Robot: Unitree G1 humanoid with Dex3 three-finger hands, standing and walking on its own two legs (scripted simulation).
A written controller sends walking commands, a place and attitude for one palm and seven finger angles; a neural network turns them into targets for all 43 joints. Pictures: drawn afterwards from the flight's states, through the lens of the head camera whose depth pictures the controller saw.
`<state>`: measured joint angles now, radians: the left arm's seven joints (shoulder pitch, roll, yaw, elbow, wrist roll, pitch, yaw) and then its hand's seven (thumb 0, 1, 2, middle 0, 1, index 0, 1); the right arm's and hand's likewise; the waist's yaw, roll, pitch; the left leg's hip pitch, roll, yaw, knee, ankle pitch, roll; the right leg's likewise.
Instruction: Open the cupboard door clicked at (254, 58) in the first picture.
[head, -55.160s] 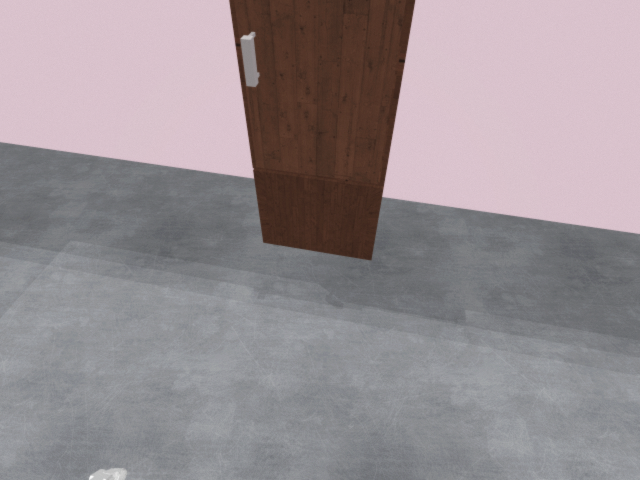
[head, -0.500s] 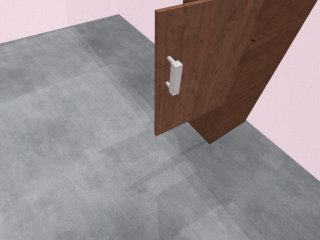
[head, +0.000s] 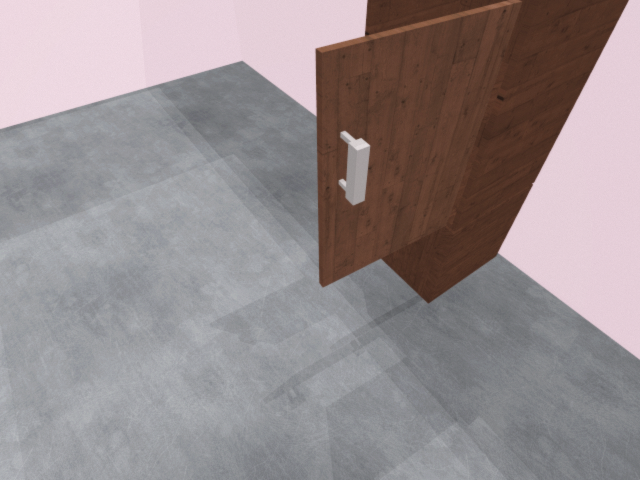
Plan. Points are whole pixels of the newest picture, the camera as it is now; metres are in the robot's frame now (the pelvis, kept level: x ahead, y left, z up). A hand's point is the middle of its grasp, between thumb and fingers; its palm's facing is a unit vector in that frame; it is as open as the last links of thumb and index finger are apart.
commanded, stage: let the arm hang, fingers relaxed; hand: left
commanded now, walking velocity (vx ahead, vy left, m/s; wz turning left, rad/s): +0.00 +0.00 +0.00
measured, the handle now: (350, 167) +0.63 -0.02 +0.04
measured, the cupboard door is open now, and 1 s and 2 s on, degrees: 86 86 86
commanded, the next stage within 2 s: look to check the result in 0.24 s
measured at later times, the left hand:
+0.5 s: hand out of the picture +0.01 +0.19 -0.17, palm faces +0.02 -0.97 -0.23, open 7.4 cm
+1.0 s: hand out of the picture +0.07 +0.22 -0.16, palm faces +0.00 -0.96 -0.28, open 7.4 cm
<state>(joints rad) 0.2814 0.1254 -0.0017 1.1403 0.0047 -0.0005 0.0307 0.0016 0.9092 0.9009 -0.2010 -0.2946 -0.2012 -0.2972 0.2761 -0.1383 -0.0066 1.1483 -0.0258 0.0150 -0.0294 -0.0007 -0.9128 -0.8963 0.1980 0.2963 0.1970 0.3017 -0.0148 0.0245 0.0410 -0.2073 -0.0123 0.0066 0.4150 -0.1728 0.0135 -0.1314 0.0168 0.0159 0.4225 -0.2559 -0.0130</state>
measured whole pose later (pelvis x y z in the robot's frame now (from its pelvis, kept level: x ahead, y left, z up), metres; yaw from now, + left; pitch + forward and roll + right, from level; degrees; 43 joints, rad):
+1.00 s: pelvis +0.01 +0.00 +0.00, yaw +1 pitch -1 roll +0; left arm 0.16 0.25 0.01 1.13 0.01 -0.02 0.01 0.00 0.91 0.90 -0.20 -0.29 -0.20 -0.30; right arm 0.14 -0.26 -0.01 1.13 -0.02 0.00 -0.02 0.00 -0.91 -0.90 0.20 0.30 0.20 0.30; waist -0.01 0.02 0.06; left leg -0.17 -0.02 0.00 0.35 -0.16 0.02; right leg -0.09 0.01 0.01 0.35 -0.24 -0.01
